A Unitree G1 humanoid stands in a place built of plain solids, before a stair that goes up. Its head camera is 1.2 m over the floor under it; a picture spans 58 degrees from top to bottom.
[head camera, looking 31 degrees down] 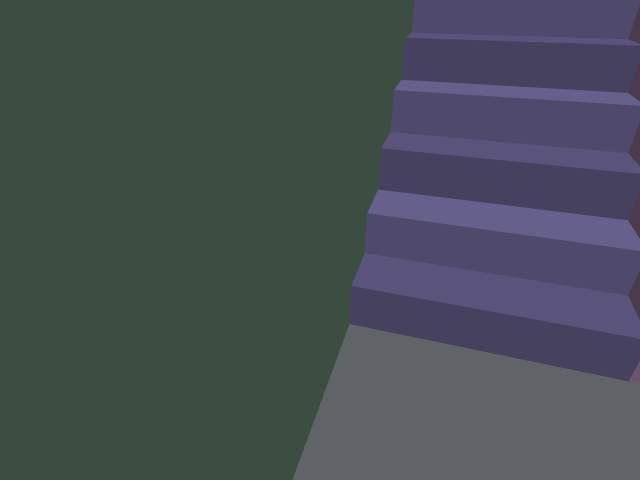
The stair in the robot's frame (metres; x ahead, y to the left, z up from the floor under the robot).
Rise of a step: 0.19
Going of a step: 0.24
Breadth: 1.00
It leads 17 degrees to the right of straight ahead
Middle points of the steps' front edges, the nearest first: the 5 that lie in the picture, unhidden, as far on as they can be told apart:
1.19 -0.60 0.19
1.42 -0.67 0.39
1.65 -0.74 0.58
1.89 -0.81 0.77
2.12 -0.88 0.97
